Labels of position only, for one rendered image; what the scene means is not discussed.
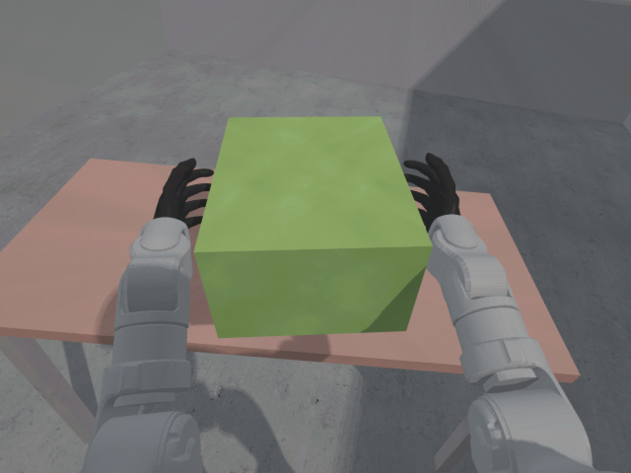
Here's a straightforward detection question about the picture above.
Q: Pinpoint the robot right upper arm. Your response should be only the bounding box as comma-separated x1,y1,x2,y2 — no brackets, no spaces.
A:
468,388,619,473

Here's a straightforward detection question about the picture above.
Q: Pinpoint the robot left upper arm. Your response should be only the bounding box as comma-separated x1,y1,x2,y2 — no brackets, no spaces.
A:
84,411,203,473

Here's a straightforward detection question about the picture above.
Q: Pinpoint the table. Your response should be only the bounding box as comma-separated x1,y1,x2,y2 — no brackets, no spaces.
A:
0,159,580,472

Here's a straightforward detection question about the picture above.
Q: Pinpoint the left robot hand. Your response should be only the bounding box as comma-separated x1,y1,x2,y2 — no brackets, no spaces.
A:
153,158,214,228

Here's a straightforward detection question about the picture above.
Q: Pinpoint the robot right forearm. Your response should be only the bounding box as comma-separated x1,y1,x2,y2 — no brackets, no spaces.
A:
426,215,593,465

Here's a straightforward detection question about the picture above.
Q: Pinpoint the carton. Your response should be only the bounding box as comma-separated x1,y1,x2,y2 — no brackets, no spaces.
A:
193,116,433,338

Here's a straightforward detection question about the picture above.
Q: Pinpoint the right robot hand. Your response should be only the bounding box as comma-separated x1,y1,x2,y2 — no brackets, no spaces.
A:
403,153,460,233

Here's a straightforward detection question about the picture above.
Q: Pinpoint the robot left forearm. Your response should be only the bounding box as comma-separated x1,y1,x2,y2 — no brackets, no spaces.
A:
82,217,193,473

